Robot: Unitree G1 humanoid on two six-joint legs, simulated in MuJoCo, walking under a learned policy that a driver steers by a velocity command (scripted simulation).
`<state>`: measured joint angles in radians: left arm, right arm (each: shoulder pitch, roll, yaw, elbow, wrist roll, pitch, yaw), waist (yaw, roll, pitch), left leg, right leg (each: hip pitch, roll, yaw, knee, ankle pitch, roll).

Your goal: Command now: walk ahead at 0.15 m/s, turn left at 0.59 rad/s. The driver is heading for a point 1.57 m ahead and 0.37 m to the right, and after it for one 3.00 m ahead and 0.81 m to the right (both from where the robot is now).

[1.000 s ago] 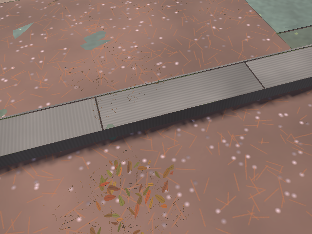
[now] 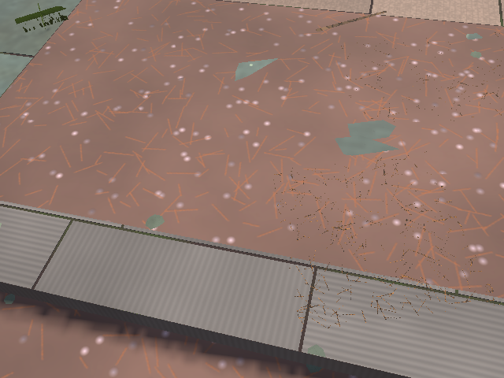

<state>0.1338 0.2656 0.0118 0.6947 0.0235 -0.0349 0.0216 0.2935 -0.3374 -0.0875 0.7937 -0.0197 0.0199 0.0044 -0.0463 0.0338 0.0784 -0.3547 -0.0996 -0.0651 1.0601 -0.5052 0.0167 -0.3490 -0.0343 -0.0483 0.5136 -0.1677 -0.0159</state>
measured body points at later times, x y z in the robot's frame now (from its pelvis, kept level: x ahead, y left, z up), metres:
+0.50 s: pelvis +0.05 +0.03 +0.00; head +0.06 +0.05 +0.45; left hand +0.11 +0.31 -0.13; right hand +0.29 -0.18 -0.08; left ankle +0.05 +0.11 -0.74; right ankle +0.06 -0.11 -0.72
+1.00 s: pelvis +0.05 -0.03 +0.01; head +0.09 -0.07 +0.45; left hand +0.23 +0.23 -0.08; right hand +0.15 -0.35 -0.11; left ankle +0.06 +0.12 -0.65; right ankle +0.04 -0.11 -0.74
